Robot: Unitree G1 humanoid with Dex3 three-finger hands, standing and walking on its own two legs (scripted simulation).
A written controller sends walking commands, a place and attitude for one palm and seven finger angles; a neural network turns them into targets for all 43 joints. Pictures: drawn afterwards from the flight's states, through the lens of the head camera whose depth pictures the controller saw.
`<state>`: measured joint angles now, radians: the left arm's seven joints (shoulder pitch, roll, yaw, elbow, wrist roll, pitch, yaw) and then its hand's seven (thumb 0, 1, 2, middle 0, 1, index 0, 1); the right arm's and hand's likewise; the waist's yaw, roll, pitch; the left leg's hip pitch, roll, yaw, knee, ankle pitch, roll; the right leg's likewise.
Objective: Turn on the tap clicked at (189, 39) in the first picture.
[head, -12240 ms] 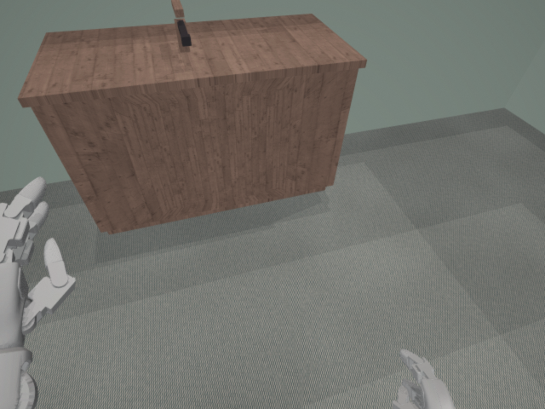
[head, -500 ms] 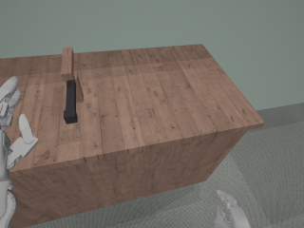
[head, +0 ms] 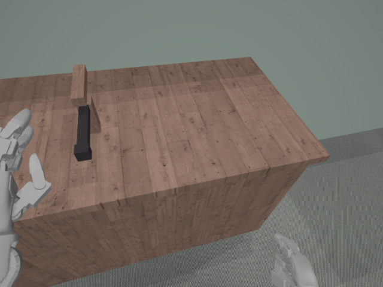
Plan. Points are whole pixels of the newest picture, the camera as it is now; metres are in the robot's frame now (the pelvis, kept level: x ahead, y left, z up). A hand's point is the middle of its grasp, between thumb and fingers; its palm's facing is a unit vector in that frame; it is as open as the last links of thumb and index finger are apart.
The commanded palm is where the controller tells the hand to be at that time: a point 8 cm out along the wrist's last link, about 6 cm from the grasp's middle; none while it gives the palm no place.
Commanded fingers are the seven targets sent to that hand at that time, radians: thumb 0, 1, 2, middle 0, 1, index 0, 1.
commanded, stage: turn the palm inward beside the body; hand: left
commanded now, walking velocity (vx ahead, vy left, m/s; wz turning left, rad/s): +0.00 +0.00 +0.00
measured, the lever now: (83, 152) +0.35 +0.27 +0.07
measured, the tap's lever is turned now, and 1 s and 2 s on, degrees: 0 0 0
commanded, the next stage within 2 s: none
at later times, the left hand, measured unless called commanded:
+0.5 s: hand (50, 218) +0.17 +0.22 +0.15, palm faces +0.56 -0.77 -0.29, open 7.4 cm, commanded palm +0.14 +0.26 +0.16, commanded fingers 0.00 0.90 0.90 -0.20 -0.30 -0.20 -0.30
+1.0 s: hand (81, 209) +0.20 +0.20 +0.13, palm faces +0.49 -0.83 -0.26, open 7.4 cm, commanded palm +0.14 +0.23 +0.15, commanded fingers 0.00 0.90 0.90 -0.20 -0.30 -0.20 -0.30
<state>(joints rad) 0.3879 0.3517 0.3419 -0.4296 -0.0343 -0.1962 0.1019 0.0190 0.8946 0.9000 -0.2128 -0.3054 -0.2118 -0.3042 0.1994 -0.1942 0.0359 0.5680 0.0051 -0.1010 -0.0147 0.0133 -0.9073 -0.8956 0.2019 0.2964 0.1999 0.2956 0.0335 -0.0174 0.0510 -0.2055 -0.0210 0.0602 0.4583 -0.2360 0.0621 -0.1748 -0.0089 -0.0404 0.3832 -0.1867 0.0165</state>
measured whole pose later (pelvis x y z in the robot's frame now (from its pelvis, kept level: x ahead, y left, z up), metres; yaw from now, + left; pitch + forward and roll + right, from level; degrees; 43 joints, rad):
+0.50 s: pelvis -0.03 -0.07 -0.02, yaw +4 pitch -1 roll +0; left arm 0.26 0.36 0.37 -0.29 -0.10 -0.12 0.11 0.02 0.89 0.90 -0.22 -0.31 -0.21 -0.30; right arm 0.15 -0.24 0.04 0.66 -0.01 -0.15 -0.05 0.01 -0.91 -0.90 0.20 0.30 0.20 0.30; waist 0.08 0.02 0.00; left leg -0.37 0.01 -0.04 0.68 -0.29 -0.01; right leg -0.34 0.03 -0.11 0.68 -0.32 -0.07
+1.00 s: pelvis +0.02 -0.08 -0.02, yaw +4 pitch +3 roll +1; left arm 0.43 0.30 0.38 -0.36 -0.22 -0.06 0.03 0.02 0.90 0.90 -0.21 -0.31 -0.21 -0.30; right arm 0.23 -0.27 0.00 0.67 0.03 -0.25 -0.09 0.01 -0.91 -0.90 0.20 0.30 0.20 0.30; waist 0.07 0.04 -0.07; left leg -0.37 0.01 -0.05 0.67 -0.35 -0.03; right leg -0.35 0.04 -0.10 0.69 -0.39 -0.09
